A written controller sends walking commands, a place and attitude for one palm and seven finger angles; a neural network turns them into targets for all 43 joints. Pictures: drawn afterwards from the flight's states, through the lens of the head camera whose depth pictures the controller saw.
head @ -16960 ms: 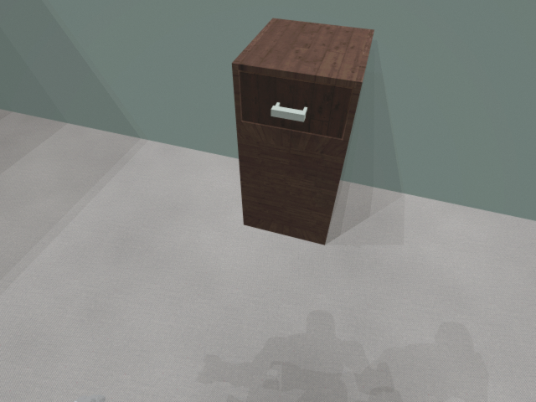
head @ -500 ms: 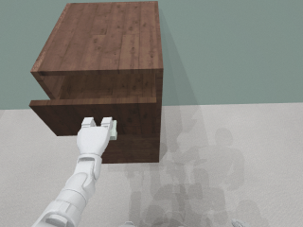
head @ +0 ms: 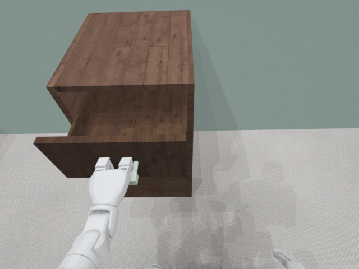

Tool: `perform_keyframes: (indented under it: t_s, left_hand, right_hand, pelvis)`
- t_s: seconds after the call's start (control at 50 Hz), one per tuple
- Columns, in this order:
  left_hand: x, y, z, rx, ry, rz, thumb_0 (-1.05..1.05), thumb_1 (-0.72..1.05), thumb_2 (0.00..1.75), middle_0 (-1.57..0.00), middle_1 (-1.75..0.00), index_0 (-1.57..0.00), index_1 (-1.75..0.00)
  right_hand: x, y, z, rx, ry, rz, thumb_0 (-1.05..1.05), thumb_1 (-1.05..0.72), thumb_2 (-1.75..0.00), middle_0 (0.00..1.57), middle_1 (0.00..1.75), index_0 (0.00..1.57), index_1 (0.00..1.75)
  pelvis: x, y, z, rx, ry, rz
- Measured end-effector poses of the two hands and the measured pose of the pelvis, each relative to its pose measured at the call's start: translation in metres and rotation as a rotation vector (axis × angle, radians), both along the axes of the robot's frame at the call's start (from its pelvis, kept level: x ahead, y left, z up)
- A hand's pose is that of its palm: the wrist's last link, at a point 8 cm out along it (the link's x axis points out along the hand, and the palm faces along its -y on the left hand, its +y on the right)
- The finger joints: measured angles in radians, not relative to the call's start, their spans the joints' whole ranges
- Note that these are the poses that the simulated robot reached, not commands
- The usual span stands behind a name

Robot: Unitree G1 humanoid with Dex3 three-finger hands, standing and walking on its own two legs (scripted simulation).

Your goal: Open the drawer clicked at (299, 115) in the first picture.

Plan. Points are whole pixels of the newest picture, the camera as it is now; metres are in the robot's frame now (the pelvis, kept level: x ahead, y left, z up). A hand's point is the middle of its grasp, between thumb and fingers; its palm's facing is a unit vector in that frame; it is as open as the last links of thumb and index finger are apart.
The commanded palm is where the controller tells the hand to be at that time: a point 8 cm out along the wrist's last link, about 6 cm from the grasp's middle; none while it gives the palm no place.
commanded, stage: pull the drawer open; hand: left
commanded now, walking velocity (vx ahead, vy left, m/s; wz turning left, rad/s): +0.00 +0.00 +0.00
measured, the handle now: (116, 171) +0.36 +0.18 -0.02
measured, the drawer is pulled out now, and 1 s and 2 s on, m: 0.17 0.30 0.30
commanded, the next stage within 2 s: open the thumb to release the handle in 1.24 s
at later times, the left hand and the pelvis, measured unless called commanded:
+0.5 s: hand (113, 220) +0.24 +0.17 -0.05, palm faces -0.02 -0.09 -1.00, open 5.8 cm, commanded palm +0.21 +0.18 +0.01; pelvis +0.00 -0.01 -0.01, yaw +1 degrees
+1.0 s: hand (108, 246) +0.19 +0.17 -0.04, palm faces -0.02 -0.12 -0.99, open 5.9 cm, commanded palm +0.15 +0.18 +0.01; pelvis -0.01 -0.02 -0.02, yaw +1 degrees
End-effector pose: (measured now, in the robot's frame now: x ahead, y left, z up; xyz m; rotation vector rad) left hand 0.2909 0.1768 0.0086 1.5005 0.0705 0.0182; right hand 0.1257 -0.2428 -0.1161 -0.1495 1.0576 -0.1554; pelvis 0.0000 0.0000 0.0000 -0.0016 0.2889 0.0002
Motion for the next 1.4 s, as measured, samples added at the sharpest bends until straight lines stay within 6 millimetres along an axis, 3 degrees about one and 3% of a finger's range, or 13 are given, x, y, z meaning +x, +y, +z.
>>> perform_keyframes:
  t_s: [0.46,1.04,1.28,1.4]
  left_hand:
    - [-0.064,-0.002,0.0,-0.016,-0.015,0.028,0.03,0.67,0.83,-0.29,-1.35,-0.42,-1.35]
    - [-0.127,-0.004,0.001,-0.042,-0.005,0.049,0.04,0.66,0.8,-0.29,-1.35,-0.42,-1.35]
    - [-0.126,-0.004,0.003,-0.062,0.014,0.054,0.05,0.67,0.74,-0.27,-1.35,-0.42,-1.35]
    - [-0.126,-0.003,0.001,-0.037,-0.011,0.038,0.04,0.67,0.75,-0.28,-1.35,-0.42,-1.35]
  right_hand:
    - [0.045,0.011,0.006,0.031,-0.119,0.098,0.01,-0.9,-0.9,0.2,0.3,0.2,0.3]
    - [0.061,0.005,0.003,0.044,-0.192,0.165,0.01,-0.9,-0.9,0.2,0.3,0.2,0.3]
    - [0.067,0.008,0.006,0.073,-0.238,0.178,0.01,-0.9,-0.9,0.2,0.3,0.2,0.3]
    - [0.067,0.001,-0.003,0.045,-0.205,0.191,0.01,-0.9,-0.9,0.2,0.3,0.2,0.3]
  pelvis:
    - [-0.003,-0.006,-0.005,0.008,-0.031,0.01]
    - [-0.006,-0.018,-0.017,0.024,-0.023,0.006]
    - [-0.003,-0.024,-0.02,0.033,-0.009,-0.006]
    - [-0.001,-0.024,-0.024,0.031,0.011,0.005]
